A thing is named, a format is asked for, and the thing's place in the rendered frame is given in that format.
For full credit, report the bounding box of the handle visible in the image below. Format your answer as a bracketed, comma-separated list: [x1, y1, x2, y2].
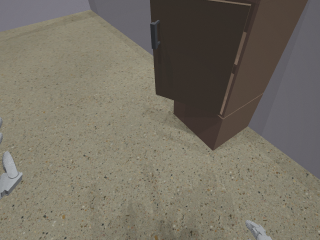
[150, 20, 161, 50]

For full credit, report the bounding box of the robot left hand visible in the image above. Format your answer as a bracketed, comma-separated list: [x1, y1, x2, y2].
[0, 117, 23, 200]

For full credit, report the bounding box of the cupboard door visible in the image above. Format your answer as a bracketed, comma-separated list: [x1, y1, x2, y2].
[150, 0, 252, 115]

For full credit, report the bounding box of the robot right hand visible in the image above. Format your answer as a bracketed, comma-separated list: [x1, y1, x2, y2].
[245, 220, 272, 240]

